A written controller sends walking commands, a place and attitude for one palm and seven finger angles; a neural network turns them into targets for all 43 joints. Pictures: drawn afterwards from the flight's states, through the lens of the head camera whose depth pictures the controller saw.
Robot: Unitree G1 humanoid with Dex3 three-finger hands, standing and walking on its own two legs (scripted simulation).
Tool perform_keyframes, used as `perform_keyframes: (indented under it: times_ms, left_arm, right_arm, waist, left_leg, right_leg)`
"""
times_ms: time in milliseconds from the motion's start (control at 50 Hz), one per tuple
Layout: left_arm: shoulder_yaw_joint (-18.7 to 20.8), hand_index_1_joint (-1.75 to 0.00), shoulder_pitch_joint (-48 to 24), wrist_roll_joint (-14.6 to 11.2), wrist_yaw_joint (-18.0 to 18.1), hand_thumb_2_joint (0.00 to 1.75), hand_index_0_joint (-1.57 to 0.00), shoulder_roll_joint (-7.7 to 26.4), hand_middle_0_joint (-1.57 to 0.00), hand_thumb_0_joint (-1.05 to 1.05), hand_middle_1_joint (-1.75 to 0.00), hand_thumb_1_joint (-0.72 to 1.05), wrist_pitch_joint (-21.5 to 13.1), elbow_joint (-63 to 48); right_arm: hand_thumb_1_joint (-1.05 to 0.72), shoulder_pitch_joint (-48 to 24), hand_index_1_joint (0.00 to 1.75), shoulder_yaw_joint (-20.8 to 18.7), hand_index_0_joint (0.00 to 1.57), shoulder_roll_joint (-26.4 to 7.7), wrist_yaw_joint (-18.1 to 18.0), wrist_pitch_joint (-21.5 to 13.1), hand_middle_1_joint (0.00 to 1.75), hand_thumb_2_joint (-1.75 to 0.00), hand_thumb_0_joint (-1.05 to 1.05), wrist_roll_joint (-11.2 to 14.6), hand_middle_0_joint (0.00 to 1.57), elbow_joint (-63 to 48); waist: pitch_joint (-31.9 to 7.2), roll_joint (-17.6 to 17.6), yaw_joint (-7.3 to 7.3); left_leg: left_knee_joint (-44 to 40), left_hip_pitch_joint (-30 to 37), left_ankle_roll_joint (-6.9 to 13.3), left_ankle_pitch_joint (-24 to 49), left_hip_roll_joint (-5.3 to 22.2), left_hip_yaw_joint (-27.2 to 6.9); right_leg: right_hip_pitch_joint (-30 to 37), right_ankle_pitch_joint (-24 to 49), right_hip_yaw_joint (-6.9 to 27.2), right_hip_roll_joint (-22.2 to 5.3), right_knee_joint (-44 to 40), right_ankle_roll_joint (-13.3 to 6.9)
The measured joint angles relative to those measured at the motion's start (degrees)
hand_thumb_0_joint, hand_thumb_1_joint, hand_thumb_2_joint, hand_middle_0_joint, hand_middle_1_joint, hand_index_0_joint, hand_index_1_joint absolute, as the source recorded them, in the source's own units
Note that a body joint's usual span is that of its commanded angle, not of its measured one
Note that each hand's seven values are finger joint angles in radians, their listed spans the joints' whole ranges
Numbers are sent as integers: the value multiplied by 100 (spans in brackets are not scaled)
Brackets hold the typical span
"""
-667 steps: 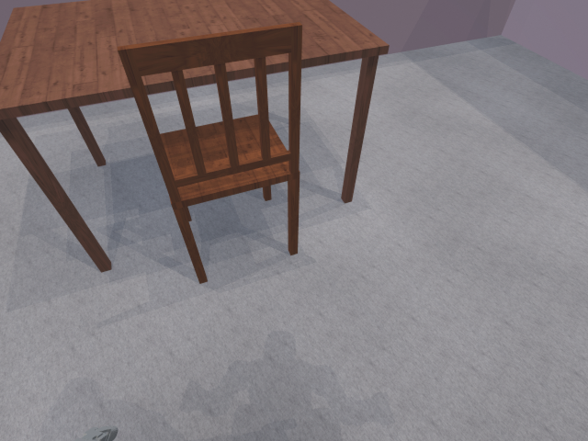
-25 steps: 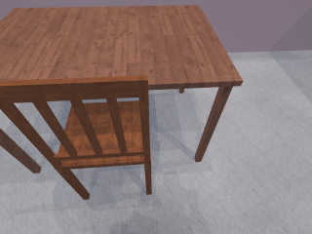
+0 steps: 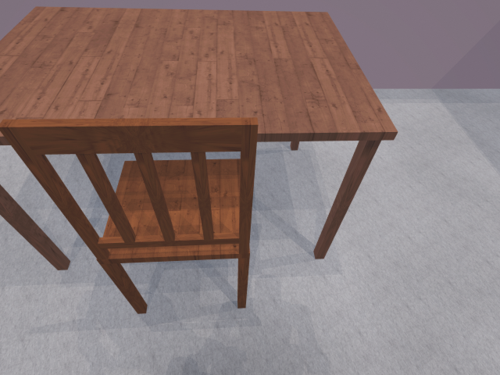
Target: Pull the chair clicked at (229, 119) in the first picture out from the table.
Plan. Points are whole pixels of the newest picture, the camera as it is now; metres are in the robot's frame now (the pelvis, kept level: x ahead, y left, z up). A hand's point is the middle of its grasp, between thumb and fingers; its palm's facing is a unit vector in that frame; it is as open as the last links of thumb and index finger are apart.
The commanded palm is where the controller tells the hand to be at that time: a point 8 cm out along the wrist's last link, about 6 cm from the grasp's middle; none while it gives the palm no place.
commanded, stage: look again from close up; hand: left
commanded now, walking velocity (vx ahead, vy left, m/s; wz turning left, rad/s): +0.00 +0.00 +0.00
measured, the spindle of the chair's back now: (158, 201) +0.46 +0.23 -0.07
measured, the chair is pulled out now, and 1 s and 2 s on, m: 0.00 0.00 0.00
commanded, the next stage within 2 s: raise the hand toward the chair's back in 0.10 s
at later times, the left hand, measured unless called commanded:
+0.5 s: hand (161, 320) +0.20 +0.15 -0.01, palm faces +0.08 -1.00 -0.03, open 8.2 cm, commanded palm +0.12 +0.23 -0.06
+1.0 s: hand (154, 345) +0.17 +0.17 -0.06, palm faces +0.10 -0.99 -0.04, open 12.5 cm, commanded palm +0.14 +0.22 -0.05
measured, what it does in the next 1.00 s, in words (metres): lowers itself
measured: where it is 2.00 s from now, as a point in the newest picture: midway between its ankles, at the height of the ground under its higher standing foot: outside the picture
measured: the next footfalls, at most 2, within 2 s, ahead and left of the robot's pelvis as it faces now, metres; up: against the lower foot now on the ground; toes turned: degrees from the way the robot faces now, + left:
none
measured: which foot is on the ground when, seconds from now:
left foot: down 0.00-1.00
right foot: down 0.00-1.00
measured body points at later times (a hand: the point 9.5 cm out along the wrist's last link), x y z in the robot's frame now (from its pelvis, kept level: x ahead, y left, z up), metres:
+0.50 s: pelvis -0.03 -0.03 -0.06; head +0.01 -0.02 +0.39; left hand +0.19 +0.21 -0.01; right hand +0.17 -0.27 -0.13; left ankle +0.02 +0.10 -0.74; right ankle -0.05 -0.15 -0.74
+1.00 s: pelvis -0.05 -0.05 -0.10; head +0.02 -0.05 +0.34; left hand +0.16 +0.22 -0.05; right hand +0.11 -0.28 -0.20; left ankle +0.02 +0.10 -0.74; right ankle -0.05 -0.15 -0.74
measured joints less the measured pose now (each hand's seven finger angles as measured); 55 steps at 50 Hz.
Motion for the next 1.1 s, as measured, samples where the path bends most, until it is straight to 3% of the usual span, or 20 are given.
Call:
perform_keyframes:
  times_ms: [220,240,260,280,340,380,460,500,520,560,640,700,780,820,860,940,1000,1100]
  left_arm:
    - [-42,-30,37,17,37,89,-20,-175,-20,1,-30,91,-43,208]
    - [14,-30,329,-207,63,89,-20,-198,-20,1,-30,91,344,-748]
    - [78,-30,668,-341,174,89,-21,-198,-20,2,-30,91,484,-1918]
    - [110,-30,950,-422,370,89,-21,-154,-21,2,-29,92,393,-2922]
    - [214,-29,1052,-736,574,88,-20,-116,-20,3,-29,91,-126,-4818]
    - [406,-29,666,-809,407,87,-20,-181,-20,2,-29,88,-805,-5211]
    - [778,-28,80,-1077,-604,84,-19,-276,-19,2,-27,81,-2494,-5294]
    - [875,-27,16,-1198,-1232,82,-18,-293,-18,1,-27,76,-3042,-5235]
    - [903,-27,53,-1259,-1461,82,-18,-292,-18,1,-27,74,-3080,-5223]
    - [939,-26,248,-1384,-1719,80,-18,-285,-18,1,-26,69,-2842,-5245]
    - [1095,-25,828,-1464,-1553,76,-18,-221,-18,1,-25,59,-2427,-5484]
    - [1249,-24,1091,-1502,-1382,73,-17,-121,-17,2,-24,52,-2688,-5861]
    - [1321,-22,788,-1720,-1699,69,-15,50,-15,2,-22,43,-3052,-6117]
    - [1308,-22,469,-1815,-1970,67,-15,146,-15,2,-21,38,-2874,-6046]
    - [1306,-21,198,-1869,-2148,65,-14,230,-14,1,-21,33,-2479,-5922]
    - [1407,-20,80,-1872,-2014,61,-14,240,-14,1,-19,24,-1806,-5756]
    - [1482,-19,243,-1809,-1710,58,-13,131,-13,1,-18,17,-1826,-5799]
    - [1457,-17,384,-1716,-1499,53,-12,28,-12,1,-16,6,-2323,-5764]
  right_arm:
    - [-91,-58,30,3,20,27,-15,-3,30,-90,0,23,20,162]
    - [-91,56,30,-1,20,11,-39,-44,30,-90,0,80,21,-115]
    - [-91,221,30,6,20,9,-122,-284,30,-90,1,141,21,-400]
    - [-91,359,30,-8,20,16,-186,-583,30,-90,1,214,21,-628]
    - [-91,446,30,-75,20,-44,-259,-1208,30,-90,1,284,21,-1209]
    - [-91,275,30,-126,20,-136,-235,-1378,30,-90,1,178,21,-1532]
    - [-91,-218,30,-318,20,-177,1,-1466,30,-90,1,7,21,-2128]
    - [-90,-459,30,-425,20,-201,90,-1405,30,-90,1,26,21,-2447]
    - [-90,-561,30,-461,20,-227,98,-1339,30,-90,1,55,21,-2614]
    - [-90,-705,30,-502,20,-296,50,-1197,30,-90,1,113,21,-2926]
    - [-90,-802,30,-513,20,-374,-134,-1119,30,-90,1,121,21,-3284]
    - [-91,-754,30,-446,20,-356,-263,-1212,30,-90,1,57,20,-3269]
    - [-90,-666,30,-229,20,-304,-373,-1359,30,-90,1,62,20,-2983]
    - [-90,-597,30,-118,20,-242,-415,-1363,30,-90,1,105,21,-2841]
    - [-90,-493,30,-45,20,-157,-444,-1325,30,-90,1,145,21,-2731]
    - [-90,-217,30,-54,20,-11,-437,-1218,30,-90,1,179,21,-2596]
    - [-90,-8,30,-153,20,-8,-409,-1202,31,-90,1,159,21,-2522]
    - [-90,154,30,-299,20,-195,-371,-1224,30,-90,1,139,21,-2444]
  waist:
    - [33,2,13]
    - [37,20,-16]
    - [21,-5,24]
    - [-59,-39,53]
    - [-291,14,-83]
    - [-512,145,-190]
    - [-1038,93,-159]
    - [-1141,29,-110]
    - [-1150,4,-83]
    - [-1144,-19,-13]
    - [-1147,15,166]
    - [-1140,88,279]
    - [-1108,247,333]
    - [-1092,317,305]
    - [-1074,365,233]
    - [-1082,409,21]
    - [-1123,407,-86]
    - [-1146,396,-128]
  left_leg:
    - [-11,2,-16,-10,38,-8]
    - [71,-75,-19,-41,45,-36]
    - [99,-115,-21,-52,22,-29]
    - [117,-176,-30,-55,-10,-14]
    - [421,-567,-32,-108,-107,-125]
    - [873,-1115,-49,-227,-61,-227]
    - [2055,-2491,-158,-612,144,-213]
    - [2667,-3063,-204,-841,235,-241]
    - [2934,-3286,-236,-925,261,-268]
    - [3354,-3625,-296,-1063,292,-344]
    - [3919,-4120,-368,-1239,353,-568]
    - [4201,-4397,-395,-1305,386,-778]
    - [4452,-4701,-390,-1330,407,-1006]
    - [4490,-4783,-372,-1318,419,-1044]
    - [4453,-4778,-370,-1292,431,-1028]
    - [4204,-4587,-399,-1223,458,-882]
    - [3992,-4430,-399,-1178,464,-746]
    - [3847,-4355,-344,-1156,427,-614]
  right_leg:
    - [53,39,-8,38,-120,-3]
    - [4,29,-36,47,-73,-14]
    - [-105,-20,-36,25,87,-89]
    - [-262,-93,-49,-15,307,-169]
    - [-612,-375,-153,-113,723,-197]
    - [-1082,-487,-230,-77,1083,-89]
    - [-2528,-891,-146,75,2366,-181]
    - [-3111,-1133,-139,148,3011,-245]
    - [-3326,-1251,-150,167,3289,-274]
    - [-3641,-1434,-203,192,3730,-301]
    - [-4034,-1663,-393,271,4246,-433]
    - [-4202,-1745,-580,334,4443,-508]
    - [-4393,-1774,-786,398,4597,-587]
    - [-4463,-1757,-817,418,4621,-601]
    - [-4476,-1726,-799,428,4595,-597]
    - [-4373,-1629,-660,430,4393,-551]
    - [-4282,-1553,-534,417,4212,-494]
    - [-4241,-1498,-415,364,4067,-410]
